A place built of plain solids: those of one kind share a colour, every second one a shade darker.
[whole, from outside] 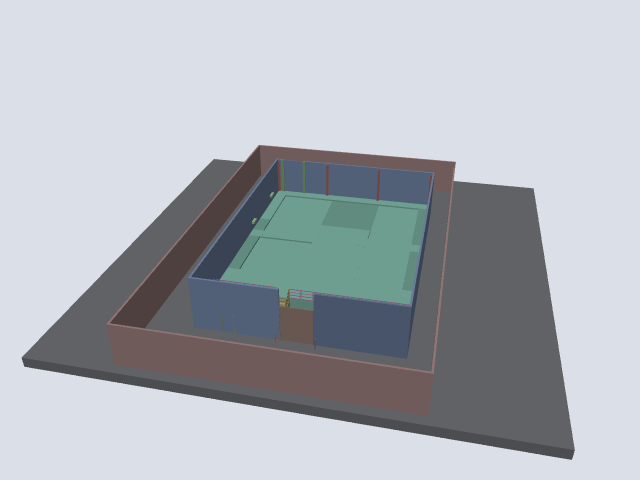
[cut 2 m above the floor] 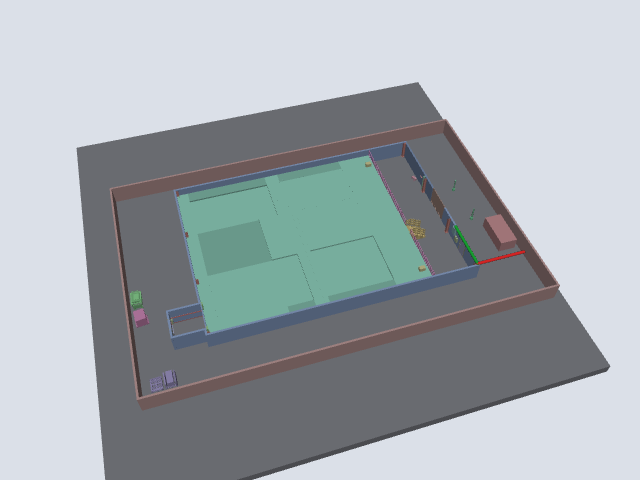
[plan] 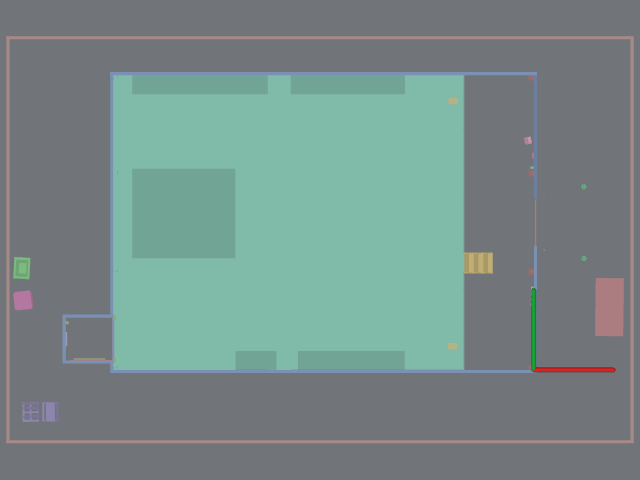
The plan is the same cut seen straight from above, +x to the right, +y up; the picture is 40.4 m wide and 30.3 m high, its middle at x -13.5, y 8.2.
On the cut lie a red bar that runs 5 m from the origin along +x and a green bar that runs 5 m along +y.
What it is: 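A works' hall with a gallery's end over sunk ground; one tall room; a strip of floor behind the doors, a deck 1.18 m over it that fills the rest, and 3 sunk grounds in the deck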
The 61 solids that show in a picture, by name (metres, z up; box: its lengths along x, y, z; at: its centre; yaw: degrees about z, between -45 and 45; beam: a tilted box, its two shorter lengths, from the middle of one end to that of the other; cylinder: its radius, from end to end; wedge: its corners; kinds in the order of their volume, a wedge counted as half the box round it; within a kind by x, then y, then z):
{
 "raised_floor_bank_1": {"box": [1.2, 18.6, 1.23], "at": [-25.95, 9.3, 0.56]},
 "raised_floor_bank_2": {"box": [6.5, 1.2, 1.23], "at": [-22.1, 0.6, 0.56]},
 "raised_floor_bank_3": {"box": [6.5, 5.65, 1.06], "at": [-22.1, 9.88, 0.48]},
 "raised_floor_bank_4": {"box": [6.5, 1.2, 1.23], "at": [-22.1, 18.0, 0.56]},
 "raised_floor_bank_5": {"box": [8.55, 4.7, 1.06], "at": [-21.07, 15.05, 0.48]},
 "raised_floor_bank_6": {"box": [9.1, 5.85, 1.06], "at": [-20.8, 4.12, 0.48]},
 "raised_floor_bank_7": {"box": [2.05, 1.2, 1.23], "at": [-17.82, 0.6, 0.56]},
 "raised_floor_bank_8": {"box": [2.05, 5.65, 1.23], "at": [-17.82, 9.88, 0.56]},
 "raised_floor_bank_9": {"box": [2.05, 1.2, 1.23], "at": [-17.82, 18.0, 0.56]},
 "raised_floor_bank_10": {"box": [0.55, 1.2, 1.23], "at": [-16.52, 0.6, 0.56]},
 "raised_floor_bank_11": {"box": [0.55, 11.55, 1.23], "at": [-16.52, 12.82, 0.56]},
 "raised_floor_bank_12": {"box": [0.9, 18.6, 1.23], "at": [-15.8, 9.3, 0.56]},
 "raised_floor_bank_13": {"box": [0.45, 12.7, 1.23], "at": [-15.12, 6.35, 0.56]},
 "raised_floor_bank_14": {"box": [0.45, 1.2, 1.23], "at": [-15.12, 18.0, 0.56]},
 "raised_floor_bank_15": {"box": [7.2, 4.7, 1.23], "at": [-11.75, 15.05, 0.56]},
 "raised_floor_bank_16": {"box": [6.75, 1.2, 1.23], "at": [-11.53, 0.6, 0.56]},
 "raised_floor_bank_17": {"box": [6.75, 5.85, 1.06], "at": [-11.53, 4.12, 0.48]},
 "raised_floor_bank_18": {"box": [6.75, 5.65, 1.23], "at": [-11.53, 9.88, 0.56]},
 "raised_floor_bank_19": {"box": [6.75, 1.2, 1.23], "at": [-11.53, 18.0, 0.56]},
 "raised_floor_bank_20": {"box": [3.75, 18.6, 1.23], "at": [-6.28, 9.3, 0.56]},
 "yard_bound_1": {"box": [0.2, 25.7, 4.23], "at": [-33.2, 8.22, 2.06]},
 "yard_bound_2": {"box": [39.6, 0.2, 4.23], "at": [-13.5, -4.53, 2.06]},
 "yard_bound_3": {"box": [39.6, 0.2, 3.53], "at": [-13.5, 20.97, 1.72]},
 "yard_bound_4": {"box": [0.2, 25.7, 4.23], "at": [6.2, 8.22, 2.06]},
 "wall_1": {"box": [0.2, 3.1, 2.55], "at": [-29.65, 1.95, 1.23]},
 "wall_2": {"box": [3.2, 0.2, 2.55], "at": [-28.15, 0.5, 1.23]},
 "wall_3": {"box": [3.2, 0.2, 2.55], "at": [-28.15, 3.4, 1.23]},
 "wall_4": {"box": [0.2, 15.5, 5.35], "at": [-26.65, 11.05, 2.62]},
 "wall_5": {"box": [0.06, 2.7, 2.55], "at": [-26.58, 1.95, 1.23]},
 "wall_6": {"box": [0.06, 2.82, 5.35], "at": [-26.52, 1.95, 2.62]},
 "wall_7": {"box": [26.95, 0.2, 5.35], "at": [-13.28, -0.1, 2.62]},
 "wall_8": {"box": [26.95, 0.2, 5.35], "at": [-13.28, 18.7, 2.62]},
 "wall_9": {"box": [0.2, 8.01, 5.35], "at": [0.1, 3.8, 2.62]},
 "wall_10": {"box": [0.2, 8.01, 5.35], "at": [0.1, 14.8, 2.62]},
 "beyond_skip_1": {"box": [1.78, 3.66, 1.35], "at": [4.77, 3.96, 0.62], "yaw": -0.6},
 "door_landing_1": {"box": [0.32, 1.32, 1.06], "at": [-4.26, 6.75, 0.48]},
 "door_landing_2": {"box": [0.32, 1.32, 0.89], "at": [-3.96, 6.75, 0.4]},
 "door_landing_3": {"box": [0.32, 1.32, 0.72], "at": [-3.66, 6.75, 0.31]},
 "door_landing_4": {"box": [0.32, 1.32, 0.56], "at": [-3.36, 6.75, 0.23]},
 "door_landing_5": {"box": [0.32, 1.32, 0.39], "at": [-3.06, 6.75, 0.14]},
 "door_landing_6": {"box": [0.32, 1.32, 0.22], "at": [-2.76, 6.75, 0.06]},
 "beyond_tote_tank_1": {"box": [0.98, 1.18, 1.02], "at": [-32.24, 4.39, 0.63], "yaw": 6.6},
 "roller_shutter_1": {"box": [0.06, 2.86, 3.65], "at": [0.12, 9.3, 1.77]},
 "pier_1": {"box": [0.17, 0.34, 5.35], "at": [-26.46, 0.6, 2.62]},
 "pier_2": {"box": [0.17, 0.34, 5.35], "at": [-26.46, 3.3, 2.62]},
 "beyond_pallets_1": {"box": [0.56, 1.21, 0.59], "at": [-30.52, -2.66, 0.63], "yaw": 0.5},
 "beyond_waste_container_1": {"box": [1.02, 1.36, 0.09], "at": [-32.32, 6.42, 1.09], "yaw": -3.1},
 "beyond_waste_container_2": {"box": [0.77, 1.06, 0.19], "at": [-32.32, 6.42, 1.17], "yaw": -3.1},
 "beyond_waste_container_3": {"box": [0.47, 0.67, 0.22], "at": [-32.27, 6.41, 1.18], "yaw": -3.1},
 "carton_1": {"box": [0.6, 0.4, 0.4], "at": [-5.11, 1.49, 1.38]},
 "carton_2": {"box": [0.6, 0.4, 0.4], "at": [-5.09, 16.96, 1.38]},
 "radiator_1": {"box": [2.0, 0.1, 0.6], "at": [-28.05, 0.69, 0.45]},
 "deck_rail_1": {"box": [0.05, 6.15, 0.05], "at": [-4.43, 3.08, 1.89]},
 "deck_rail_2": {"box": [0.05, 6.15, 0.05], "at": [-4.43, 3.08, 2.21]},
 "deck_rail_3": {"box": [0.05, 11.25, 0.05], "at": [-4.43, 12.97, 1.56]},
 "deck_rail_4": {"box": [0.05, 11.25, 0.05], "at": [-4.43, 12.97, 1.89]},
 "deck_rail_5": {"box": [0.05, 11.25, 0.05], "at": [-4.43, 12.97, 2.21]},
 "door_leaf_1": {"box": [0.044, 1.0, 2.15], "at": [0.0, 3.1, 1.02]},
 "steel_column_1": {"box": [0.014, 0.26, 5.15], "at": [-26.29, 0.14, 2.52]},
 "steel_column_2": {"box": [0.014, 0.26, 5.15], "at": [-26.29, 6.2, 2.52]},
 "steel_column_3": {"box": [0.014, 0.26, 5.15], "at": [-26.29, 12.4, 2.52]}
}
